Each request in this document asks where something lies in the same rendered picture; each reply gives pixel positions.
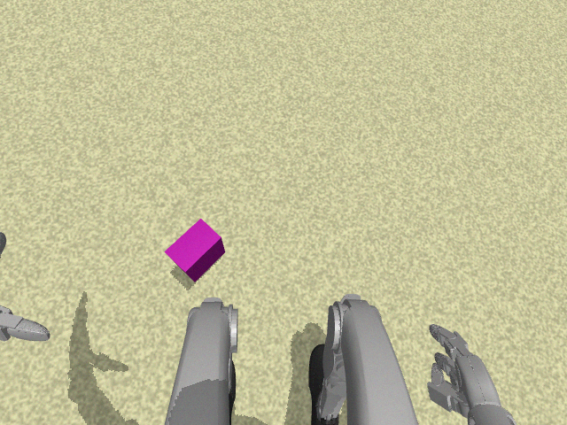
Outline right robot foot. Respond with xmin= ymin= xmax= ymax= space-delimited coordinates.
xmin=308 ymin=344 xmax=339 ymax=425

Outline right robot arm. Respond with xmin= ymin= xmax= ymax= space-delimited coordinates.
xmin=468 ymin=405 xmax=517 ymax=425

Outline left robot hand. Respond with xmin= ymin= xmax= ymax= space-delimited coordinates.
xmin=0 ymin=232 xmax=50 ymax=341

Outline carton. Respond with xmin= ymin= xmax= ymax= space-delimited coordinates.
xmin=165 ymin=219 xmax=225 ymax=282

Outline right robot hand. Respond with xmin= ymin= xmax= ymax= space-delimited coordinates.
xmin=427 ymin=324 xmax=501 ymax=419

